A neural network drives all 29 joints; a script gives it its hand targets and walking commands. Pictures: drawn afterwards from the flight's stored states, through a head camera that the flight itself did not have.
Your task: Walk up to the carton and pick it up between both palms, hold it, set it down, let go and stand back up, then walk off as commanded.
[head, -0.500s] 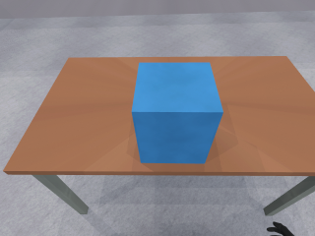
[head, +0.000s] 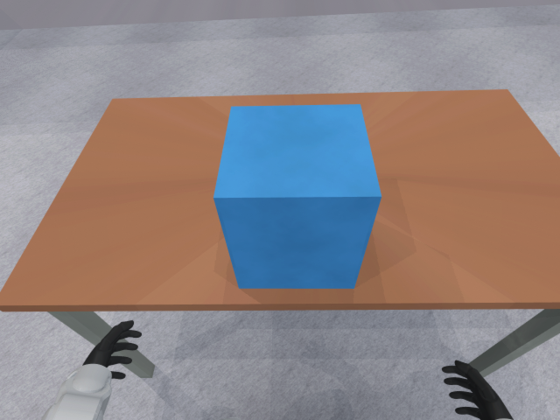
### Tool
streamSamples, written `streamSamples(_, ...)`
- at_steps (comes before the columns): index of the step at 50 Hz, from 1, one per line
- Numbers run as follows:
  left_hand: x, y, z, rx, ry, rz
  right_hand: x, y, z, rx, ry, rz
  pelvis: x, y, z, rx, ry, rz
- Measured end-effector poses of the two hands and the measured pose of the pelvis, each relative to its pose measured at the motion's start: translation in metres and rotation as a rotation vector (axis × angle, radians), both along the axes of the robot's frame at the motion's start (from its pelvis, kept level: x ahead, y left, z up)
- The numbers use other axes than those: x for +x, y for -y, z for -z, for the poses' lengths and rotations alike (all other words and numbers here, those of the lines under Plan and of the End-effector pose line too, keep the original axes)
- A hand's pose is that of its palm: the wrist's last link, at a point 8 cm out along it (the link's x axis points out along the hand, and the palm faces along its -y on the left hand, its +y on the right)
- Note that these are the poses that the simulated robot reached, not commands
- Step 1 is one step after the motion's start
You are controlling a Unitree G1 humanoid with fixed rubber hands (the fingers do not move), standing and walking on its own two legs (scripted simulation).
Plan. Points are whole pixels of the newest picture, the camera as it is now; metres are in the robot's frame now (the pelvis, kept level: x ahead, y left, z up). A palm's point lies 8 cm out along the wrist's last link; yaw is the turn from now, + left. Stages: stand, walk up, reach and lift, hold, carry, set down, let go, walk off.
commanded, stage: reach and lift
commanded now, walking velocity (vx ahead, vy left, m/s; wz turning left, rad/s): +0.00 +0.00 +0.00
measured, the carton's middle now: (295, 202) +0.46 +0.00 +0.03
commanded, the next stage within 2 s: none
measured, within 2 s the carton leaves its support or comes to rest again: neither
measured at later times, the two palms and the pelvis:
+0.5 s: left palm (82, 414) +0.15 +0.29 -0.04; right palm out of the picture +0.14 -0.21 -0.05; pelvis -0.03 +0.03 +0.01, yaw +1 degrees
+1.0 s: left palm (88, 387) +0.17 +0.27 +0.01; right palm (465, 390) +0.17 -0.20 +0.02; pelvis -0.03 +0.03 +0.02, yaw +0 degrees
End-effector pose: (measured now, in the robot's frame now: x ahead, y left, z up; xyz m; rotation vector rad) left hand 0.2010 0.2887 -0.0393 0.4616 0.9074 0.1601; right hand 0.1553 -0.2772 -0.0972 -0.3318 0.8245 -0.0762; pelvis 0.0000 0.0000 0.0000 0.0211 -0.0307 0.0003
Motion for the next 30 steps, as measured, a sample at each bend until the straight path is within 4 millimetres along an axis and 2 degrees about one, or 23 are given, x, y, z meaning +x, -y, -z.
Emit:
streamSamples(2, 0.004, 0.002, -0.001, -0.004, -0.004, 0.016, 0.0, 0.001, -0.001, -0.011, 0.012, 0.013, 0.001, 0.0, 0.0, 0.0, -0.001, 0.0)
streamSamples(4, -0.001, 0.0, 0.003, -0.017, -0.022, 0.01, 0.0, 0.0, -0.004, -0.024, 0.022, 0.017, 0.002, -0.001, -0.001, -0.003, -0.002, -0.002)
streamSamples(10, -0.037, -0.004, 0.016, -0.074, -0.057, -0.023, 0.0, -0.012, -0.021, -0.042, 0.089, -0.007, 0.001, -0.009, -0.005, -0.017, 0.003, -0.011)
streamSamples(14, -0.049, -0.004, 0.014, -0.115, 0.001, -0.038, 0.001, -0.027, -0.033, -0.03, 0.13, -0.029, -0.004, -0.016, -0.008, -0.026, 0.012, -0.013)
streamSamples(23, -0.051, 0.002, -0.003, -0.188, 0.153, -0.052, -0.015, -0.059, -0.047, 0.023, 0.148, -0.062, -0.023, -0.029, -0.014, -0.044, 0.034, -0.014)
streamSamples(30, -0.055, 0.004, -0.012, -0.226, 0.23, -0.071, -0.013, -0.065, -0.066, 0.02, 0.228, -0.08, -0.034, -0.034, -0.014, -0.049, 0.048, -0.014)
